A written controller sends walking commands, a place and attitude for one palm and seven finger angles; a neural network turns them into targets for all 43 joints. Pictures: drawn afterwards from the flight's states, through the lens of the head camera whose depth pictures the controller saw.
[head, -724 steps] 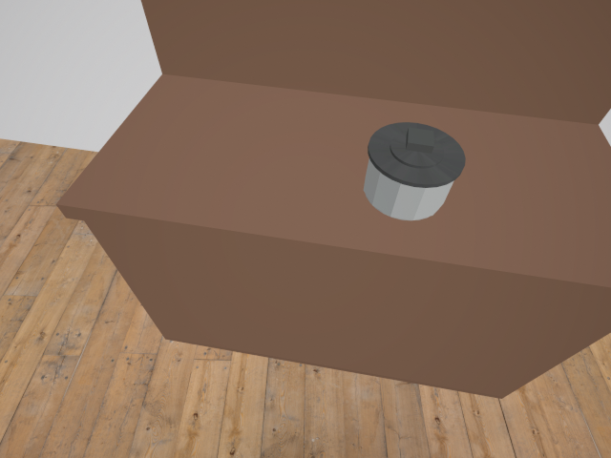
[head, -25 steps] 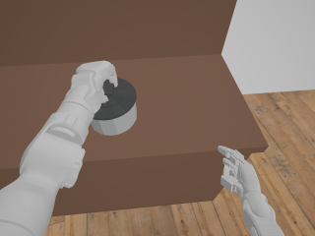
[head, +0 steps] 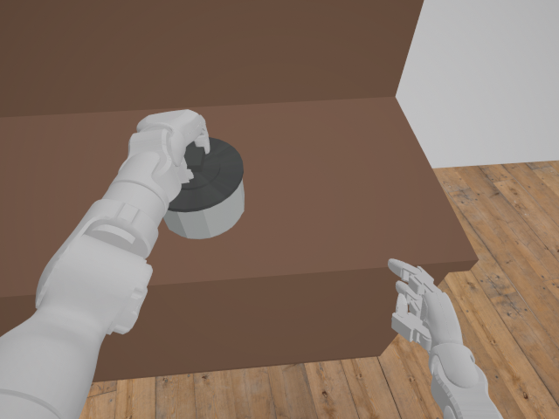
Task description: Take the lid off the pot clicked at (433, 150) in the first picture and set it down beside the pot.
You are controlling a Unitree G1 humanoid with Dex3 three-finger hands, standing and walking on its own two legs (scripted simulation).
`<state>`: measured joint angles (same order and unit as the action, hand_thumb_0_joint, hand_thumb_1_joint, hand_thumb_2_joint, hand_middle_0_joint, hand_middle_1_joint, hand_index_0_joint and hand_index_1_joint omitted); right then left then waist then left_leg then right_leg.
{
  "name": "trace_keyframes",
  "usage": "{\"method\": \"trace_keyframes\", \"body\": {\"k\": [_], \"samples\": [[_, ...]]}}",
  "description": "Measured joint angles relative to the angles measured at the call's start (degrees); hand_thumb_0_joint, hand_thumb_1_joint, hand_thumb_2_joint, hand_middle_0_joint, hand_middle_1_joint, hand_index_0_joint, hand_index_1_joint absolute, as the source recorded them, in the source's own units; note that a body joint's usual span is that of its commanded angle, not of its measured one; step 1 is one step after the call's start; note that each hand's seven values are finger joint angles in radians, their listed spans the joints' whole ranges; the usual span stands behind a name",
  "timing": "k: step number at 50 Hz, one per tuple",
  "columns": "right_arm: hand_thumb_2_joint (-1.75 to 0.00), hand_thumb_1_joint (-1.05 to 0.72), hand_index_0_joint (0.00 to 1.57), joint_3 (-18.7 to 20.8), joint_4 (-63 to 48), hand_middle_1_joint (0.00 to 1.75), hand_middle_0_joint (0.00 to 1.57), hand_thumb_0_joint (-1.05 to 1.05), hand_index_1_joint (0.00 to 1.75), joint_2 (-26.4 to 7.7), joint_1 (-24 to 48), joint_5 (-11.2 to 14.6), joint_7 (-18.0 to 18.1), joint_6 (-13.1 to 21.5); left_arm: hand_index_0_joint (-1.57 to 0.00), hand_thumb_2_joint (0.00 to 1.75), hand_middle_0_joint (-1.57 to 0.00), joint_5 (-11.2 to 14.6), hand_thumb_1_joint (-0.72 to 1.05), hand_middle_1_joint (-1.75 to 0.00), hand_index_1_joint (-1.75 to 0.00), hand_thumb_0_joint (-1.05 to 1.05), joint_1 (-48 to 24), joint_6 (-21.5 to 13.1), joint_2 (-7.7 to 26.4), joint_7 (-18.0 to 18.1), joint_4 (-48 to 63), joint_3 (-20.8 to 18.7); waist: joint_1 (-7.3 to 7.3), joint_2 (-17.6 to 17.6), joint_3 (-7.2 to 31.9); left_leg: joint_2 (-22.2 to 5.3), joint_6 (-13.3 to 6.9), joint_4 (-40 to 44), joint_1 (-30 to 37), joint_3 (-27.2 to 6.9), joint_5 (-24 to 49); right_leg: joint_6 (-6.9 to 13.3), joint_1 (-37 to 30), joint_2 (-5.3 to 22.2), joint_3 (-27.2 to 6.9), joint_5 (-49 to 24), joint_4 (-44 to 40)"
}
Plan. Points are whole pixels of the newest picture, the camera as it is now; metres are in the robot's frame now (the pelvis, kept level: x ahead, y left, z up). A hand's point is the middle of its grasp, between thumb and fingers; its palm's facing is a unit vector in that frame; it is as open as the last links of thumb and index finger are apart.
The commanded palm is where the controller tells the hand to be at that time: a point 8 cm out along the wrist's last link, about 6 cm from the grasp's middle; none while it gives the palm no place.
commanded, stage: lift the lid straight up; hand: left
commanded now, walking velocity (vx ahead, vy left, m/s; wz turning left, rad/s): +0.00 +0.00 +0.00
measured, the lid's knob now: (189, 159) +0.51 +0.12 +0.09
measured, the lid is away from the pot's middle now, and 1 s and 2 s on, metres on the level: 0.00 0.00 0.02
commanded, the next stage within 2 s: move the lid sideways beside the pot in 1.88 s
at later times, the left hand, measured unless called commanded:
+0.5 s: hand (178, 145) +0.48 +0.12 +0.14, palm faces -0.34 -0.09 -0.94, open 8.3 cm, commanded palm +0.50 +0.13 +0.21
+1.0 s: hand (169, 123) +0.47 +0.12 +0.18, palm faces -0.29 -0.08 -0.95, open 8.3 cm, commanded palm +0.49 +0.13 +0.25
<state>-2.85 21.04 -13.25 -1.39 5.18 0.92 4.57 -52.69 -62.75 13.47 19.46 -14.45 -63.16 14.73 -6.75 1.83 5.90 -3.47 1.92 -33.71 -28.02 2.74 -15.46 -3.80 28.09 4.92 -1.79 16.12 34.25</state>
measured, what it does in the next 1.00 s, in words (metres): stands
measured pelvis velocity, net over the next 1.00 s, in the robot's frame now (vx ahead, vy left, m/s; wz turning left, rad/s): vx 0.00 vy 0.00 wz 0.01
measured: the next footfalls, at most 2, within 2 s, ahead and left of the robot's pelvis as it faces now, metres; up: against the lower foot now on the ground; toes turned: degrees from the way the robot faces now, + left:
none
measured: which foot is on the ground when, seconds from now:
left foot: down 0.00-1.00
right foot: down 0.00-1.00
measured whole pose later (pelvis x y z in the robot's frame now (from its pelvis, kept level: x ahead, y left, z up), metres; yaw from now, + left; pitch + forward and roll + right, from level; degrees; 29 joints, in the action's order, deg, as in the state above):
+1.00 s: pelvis +0.00 +0.00 +0.01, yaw +1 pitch +7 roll +1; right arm -2.6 23.6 -14.2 -2.7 4.8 1.3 5.9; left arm -52.1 -66.7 16.1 20.6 -21.0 -57.2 15.7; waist -4.9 3.0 5.2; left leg -2.7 2.0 -28.6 -21.7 2.6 -13.3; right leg -3.7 22.3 5.6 -1.3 15.1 30.8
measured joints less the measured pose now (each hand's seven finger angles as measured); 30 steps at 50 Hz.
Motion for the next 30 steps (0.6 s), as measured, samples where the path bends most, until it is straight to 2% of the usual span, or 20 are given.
{"method": "trace_keyframes", "body": {"k": [11, 21, 30], "samples": [[-0.90, -0.90, 0.37, 0.2, 0.7, 0.30, 0.20, 0.01, 0.39, 0.0, -1.4, -0.1, 0.6, 2.3, -0.49, 0.89, -0.97, 1.0, 0.25, -1.11, -0.89, -0.03, 1.7, -0.3, 0.0, -0.3, 3.6, 0.3, 0.74, 0.6, -0.5, 0.1, 0.1, 1.6, 2.2, 0.1, 0.3, 0.0, -2.0, 0.1, 0.1, -0.2, -1.3], [-0.90, -0.90, 0.38, 0.3, 1.0, 0.30, 0.20, 0.01, 0.40, -0.5, -1.7, -0.1, 0.1, 2.2, -0.49, 0.89, -0.98, 0.6, 0.26, -1.12, -0.88, -0.03, -0.2, 1.9, 0.3, -1.8, 3.5, 0.9, 0.83, 0.7, -0.3, 0.3, 0.1, 2.6, 3.3, 0.0, 0.6, 0.1, -3.0, 0.2, 0.2, -0.2, -1.9], [-0.90, -0.91, 0.38, 0.3, 1.3, 0.30, 0.20, 0.01, 0.40, -0.7, -1.5, -0.2, 0.3, 1.9, -0.49, 0.89, -0.99, 0.7, 0.26, -1.12, -0.88, -0.03, -0.9, 1.2, 0.9, -4.1, 5.2, 0.8, 1.01, 0.8, -0.7, 0.4, 0.1, 3.4, 4.2, 0.0, 1.0, 0.1, -3.9, 0.3, 0.3, -0.4, -2.5]]}}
